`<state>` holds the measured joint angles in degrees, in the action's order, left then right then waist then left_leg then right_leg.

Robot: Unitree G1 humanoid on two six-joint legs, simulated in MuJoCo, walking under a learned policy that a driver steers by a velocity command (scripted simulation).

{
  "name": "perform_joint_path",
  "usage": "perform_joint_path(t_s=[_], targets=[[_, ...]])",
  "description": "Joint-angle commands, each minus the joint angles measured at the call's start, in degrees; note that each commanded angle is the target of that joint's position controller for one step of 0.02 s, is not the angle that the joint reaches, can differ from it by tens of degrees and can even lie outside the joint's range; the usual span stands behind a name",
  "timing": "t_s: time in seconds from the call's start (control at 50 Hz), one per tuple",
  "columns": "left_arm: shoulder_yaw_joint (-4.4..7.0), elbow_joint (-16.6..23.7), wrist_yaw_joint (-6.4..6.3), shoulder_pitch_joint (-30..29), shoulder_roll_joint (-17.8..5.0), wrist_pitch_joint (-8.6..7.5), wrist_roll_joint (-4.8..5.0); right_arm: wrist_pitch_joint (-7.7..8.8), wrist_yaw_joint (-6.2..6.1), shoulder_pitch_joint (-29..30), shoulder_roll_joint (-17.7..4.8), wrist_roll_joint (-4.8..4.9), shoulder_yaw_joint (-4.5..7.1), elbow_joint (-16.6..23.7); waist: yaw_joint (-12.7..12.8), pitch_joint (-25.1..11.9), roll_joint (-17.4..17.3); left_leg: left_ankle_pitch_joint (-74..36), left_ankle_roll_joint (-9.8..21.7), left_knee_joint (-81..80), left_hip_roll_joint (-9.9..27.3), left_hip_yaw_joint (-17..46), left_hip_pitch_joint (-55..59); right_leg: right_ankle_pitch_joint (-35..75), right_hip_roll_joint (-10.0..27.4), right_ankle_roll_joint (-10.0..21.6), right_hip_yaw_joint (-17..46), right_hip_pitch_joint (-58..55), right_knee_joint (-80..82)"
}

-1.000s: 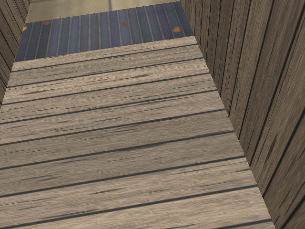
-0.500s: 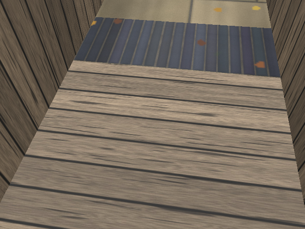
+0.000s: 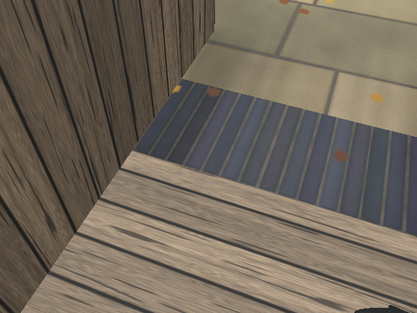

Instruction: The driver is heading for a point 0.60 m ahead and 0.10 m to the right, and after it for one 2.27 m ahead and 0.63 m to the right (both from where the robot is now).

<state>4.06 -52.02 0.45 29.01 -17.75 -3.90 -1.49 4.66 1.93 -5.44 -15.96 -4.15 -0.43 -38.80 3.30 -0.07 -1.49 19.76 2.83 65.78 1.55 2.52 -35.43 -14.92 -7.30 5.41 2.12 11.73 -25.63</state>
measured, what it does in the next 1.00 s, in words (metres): walks ahead, turning right: left foot, then right foot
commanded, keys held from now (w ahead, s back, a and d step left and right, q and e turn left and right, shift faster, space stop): w+e+shift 0.42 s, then e+shift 0.18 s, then q+shift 0.40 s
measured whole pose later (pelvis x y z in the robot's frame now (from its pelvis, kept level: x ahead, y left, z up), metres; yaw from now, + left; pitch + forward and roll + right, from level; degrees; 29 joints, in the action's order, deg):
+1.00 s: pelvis +0.74 -0.11 +0.00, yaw -27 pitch +0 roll -2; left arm 1.6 -45.2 -1.8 5.2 -15.3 0.1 -1.0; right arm 1.5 -0.1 -15.1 -16.5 1.5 2.1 -41.2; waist -0.3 3.5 -2.5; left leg 5.4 -4.9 45.4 6.1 1.3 -34.1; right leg -13.8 -5.4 5.5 -7.4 6.5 -19.8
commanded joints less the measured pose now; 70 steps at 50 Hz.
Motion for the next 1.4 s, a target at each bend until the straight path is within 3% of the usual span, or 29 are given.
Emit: perform_joint_path(t_s=[0.02, 0.12, 0.16, 0.18, 0.2, 0.22, 0.24, 0.28, 0.38, 0.48, 0.54, 0.56, 0.58, 0.6, 0.62, 0.64, 0.68, 0.74, 0.8, 0.88, 1.0, 1.1, 1.12, 1.14, 1.16, 1.18, 1.22, 1.28, 1.4], targets=[[1.38, 6.4, -0.10, -9.1, -6.2, -2.05, 0.70, 0.29, 0.99, 5.8, -2.8, 1.07, -1.08, 7.4, -4.8, 5.5, 5.7, -13.5, -3.8, -19.1, 2.5, -0.6, 7.9, 0.1, 10.6, 10.3, 17.5, 15.6, 20.1], [2.35, 4.4, 0.48, -3.0, -9.6, -2.34, 2.80, -0.21, 0.17, 6.0, -6.1, 2.06, 0.39, 5.8, -2.5, 3.7, 3.4, -21.2, -4.0, -33.6, -1.2, -2.4, 21.8, 22.6, 12.3, 5.4, 17.0, 5.5, 16.6], [2.92, 3.9, 0.26, -2.0, -12.1, -1.41, 1.95, 0.66, -1.20, -2.5, -8.4, 1.69, 1.93, 3.5, -6.9, -3.3, 1.3, -12.4, -2.7, -36.8, -4.1, -3.8, 30.7, 37.7, 10.1, 3.0, 15.1, -0.3, -1.4], [3.12, 4.6, 0.78, -3.3, -12.2, -1.40, 1.58, 1.08, -2.18, -11.5, -10.4, 1.15, 3.00, 1.7, -11.4, -9.2, 1.5, -8.2, -1.1, -35.0, 0.4, -1.0, 43.8, 32.9, 7.8, 2.0, 13.4, 6.9, -16.7], [1.34, 6.4, 0.56, -4.5, -5.0, -2.00, 1.43, 1.32, -3.61, -23.3, -15.0, -0.19, 4.64, 0.9, -15.0, -18.0, -6.0, 13.3, 0.9, -37.4, 15.9, 15.6, 55.6, 9.6, 4.8, 1.6, 9.6, 15.3, -36.6], [-0.33, 9.9, 0.34, 0.1, 0.4, -1.74, 3.74, 0.59, -3.69, -20.4, -18.5, -0.67, 5.36, 1.2, -9.2, -22.7, -20.1, 26.1, 6.0, -50.3, 28.2, 45.6, 60.6, -13.0, 1.2, 0.4, 4.0, 29.5, -51.6], [-0.17, 8.9, -0.12, -4.0, -3.3, -0.63, 2.07, 0.12, -3.66, -15.4, -13.8, 0.27, 5.34, 1.3, -8.6, -13.7, -11.8, 30.8, 7.5, -52.4, 25.5, 44.8, 53.4, -7.4, 6.3, 1.1, 2.9, 36.8, -55.2], [0.24, 9.1, 1.11, -11.8, -4.0, 0.54, 0.74, 0.59, -2.92, -11.8, -6.3, 0.83, 3.65, 0.2, -7.9, -1.9, -1.8, 8.7, 5.4, -51.6, 19.3, 23.5, 40.5, -1.3, 10.5, 0.6, 2.1, 35.7, -50.7], [-1.11, 14.9, 3.66, -20.3, 0.3, 3.72, -0.59, 2.71, -2.00, -15.5, -2.7, 3.16, 2.76, -5.7, -3.7, 3.0, -4.2, -21.3, 1.6, -54.6, 14.6, 1.1, 34.1, 2.3, 13.6, -0.5, 0.0, 37.5, -46.4], [-2.89, 19.0, 5.70, -28.2, 0.6, 2.86, -0.86, 3.55, -2.69, -11.7, -5.4, 3.58, 3.06, -6.9, -1.1, 7.7, 0.7, -47.1, -1.3, -55.6, 7.8, -16.7, 24.9, 18.5, 7.9, 0.3, -11.2, 20.7, -18.8], [-1.41, 14.2, 5.41, -14.5, -3.6, 2.66, -1.30, 2.75, -3.52, -12.5, -12.3, 4.47, 4.68, -6.3, 5.3, -1.4, -1.8, -70.1, -2.4, -33.4, 9.8, -16.4, 26.3, 18.7, 0.7, 2.5, -12.9, -0.3, -13.2], [2.11, 14.4, 4.26, -6.5, -9.7, 2.72, 3.93, 2.37, -4.50, -7.6, -19.9, 7.27, 7.02, -2.6, 10.1, -7.7, -6.8, -74.6, -3.8, -24.2, 10.4, -12.3, 24.4, 20.4, 2.0, 3.3, -7.2, -12.1, -14.4], [3.27, 11.8, 2.71, -1.3, -12.8, 3.42, 4.72, 1.99, -4.30, -6.9, -14.9, 7.49, 6.00, -2.5, 11.1, -8.9, -0.3, -42.2, -6.0, -7.8, 5.8, -12.2, 16.5, 27.6, 5.0, 5.3, -1.5, -23.3, -7.9], [3.29, 12.5, 0.72, -5.0, -16.3, 3.94, 3.79, 2.43, -3.67, -9.2, -5.6, 3.22, 3.12, -1.0, 5.1, -7.8, 17.7, 13.8, -8.1, 16.6, -4.2, -11.1, 2.9, 53.4, 12.1, 8.3, 10.7, -30.4, -8.0], [2.65, 17.7, 0.38, -9.1, -17.6, 2.77, -1.04, 2.91, -2.94, -21.8, -5.9, 3.56, 1.84, 1.1, -0.7, -27.4, 17.5, 19.1, -8.2, 31.8, -5.1, 4.3, -6.1, 59.4, 28.2, 21.5, 36.8, -44.4, -5.9], [2.60, 20.2, 0.43, -13.7, -14.0, 2.87, -0.58, 2.81, -2.82, -18.8, -12.2, 4.94, 2.73, 1.0, 1.7, -30.7, 3.6, 12.8, -7.0, 28.3, -2.2, 7.9, -4.2, 43.0, 28.5, 21.7, 38.3, -39.2, 1.2], [0.60, 19.0, 0.75, -21.1, -8.3, 1.54, 1.55, 1.32, -4.00, -16.0, -11.5, 5.17, 2.97, -0.5, -4.2, -12.6, -8.4, 6.4, -7.2, 17.6, 3.7, 4.3, -3.0, 32.1, 23.4, 16.0, 27.8, -17.1, 5.7], [-0.80, 15.1, 0.88, -21.6, -5.6, 0.54, 0.86, -1.01, -4.26, -19.6, -9.0, 4.87, 3.07, -2.8, -7.2, -5.2, -3.5, 5.0, -8.8, 8.1, 7.0, 4.0, 9.1, 45.1, 20.1, 13.3, 14.8, 3.9, 7.2], [-0.85, 11.2, 0.24, -21.3, -5.2, 0.06, 0.12, -1.52, -4.46, -16.8, -4.8, 4.56, 2.58, -2.1, -6.6, -4.8, 1.1, -1.3, -8.8, -1.6, 5.4, 2.6, 9.1, 51.5, 17.2, 11.1, 3.5, 4.9, 8.3], [-0.70, 10.6, -1.84, -24.7, -4.8, 1.69, 0.45, -1.74, -3.82, -11.1, -6.0, 6.00, 3.51, -0.4, -4.2, -3.8, 4.5, -15.7, -8.8, -12.6, 4.9, 0.3, 5.1, 42.7, 15.7, 8.1, -4.0, -1.3, 10.0], [-0.10, 9.7, -3.10, -24.5, -6.1, 4.59, 0.88, -2.56, -0.75, -6.7, -6.2, 5.69, 4.36, 3.5, -1.5, -1.2, 5.6, -12.7, -6.6, -22.1, 4.7, -2.6, 1.2, 35.7, 21.0, 7.6, -5.2, -10.9, 6.6], [0.56, 10.7, -3.59, -25.6, -6.0, 5.40, 2.52, -2.56, 0.34, -17.2, -7.9, 5.29, 6.40, 2.9, -6.9, -4.7, 3.5, -15.7, 0.5, -36.4, -1.4, -6.7, 16.5, 43.4, 18.6, 1.0, -10.2, -7.4, -14.0], [0.47, 11.9, -3.30, -25.1, -5.6, 4.75, 1.44, -2.38, -1.08, -21.8, -14.0, 4.70, 8.50, 2.8, -8.7, -6.7, -6.3, -44.3, 5.2, -39.8, 4.3, 6.4, 28.0, 26.4, 12.5, -3.8, -11.4, 4.3, -29.0], [-0.86, 14.4, -2.09, -23.7, -1.0, 4.03, -1.08, -2.29, -1.79, -21.8, -19.9, 2.91, 9.44, 4.0, -4.4, -12.3, -20.0, -63.7, 17.7, -39.8, 17.4, 30.3, 42.5, -21.7, -0.5, -8.0, -7.7, 24.8, -46.8], [-0.65, 13.6, -1.01, -24.3, -4.0, 3.25, -0.14, -2.19, -1.58, -19.8, -15.7, 2.24, 8.47, 6.2, -6.9, -21.0, -11.0, -53.4, 19.1, -42.0, 18.4, 33.7, 45.0, -22.5, 1.3, -6.9, 6.0, 25.5, -52.4], [-0.07, 13.7, -0.64, -25.8, -5.5, 3.05, 1.60, -2.32, -1.61, -14.8, -14.3, 3.11, 8.31, 7.5, -5.6, -16.4, -5.5, -44.3, 16.4, -42.8, 16.2, 28.3, 40.6, -18.1, 3.4, -6.1, 6.4, 27.0, -51.9], [0.31, 13.4, -1.49, -27.6, -5.3, 3.53, 1.12, -3.94, -2.52, -8.7, -11.2, 6.03, 7.58, 9.0, -3.2, -7.8, 1.0, -29.9, 11.5, -45.1, 11.0, 21.9, 30.3, -11.1, 6.0, -6.8, 5.2, 27.5, -43.6], [0.20, 12.7, -1.63, -26.7, -3.5, 3.86, 1.54, -5.46, -3.92, -7.0, -11.0, 4.99, 7.76, 10.4, -2.2, -7.0, -3.7, -26.4, 9.2, -45.9, 5.9, 19.5, 25.4, -6.3, 4.0, -8.8, 4.3, 22.2, -33.0], [0.42, 10.3, -2.49, -23.1, -4.0, 4.44, 1.58, -6.55, -5.55, -7.9, -9.6, 3.41, 6.89, 9.9, -3.9, -9.7, -7.1, -22.2, 8.1, -44.2, 6.8, 17.4, 24.6, -3.1, 6.1, -12.0, 3.2, 18.6, -27.9]])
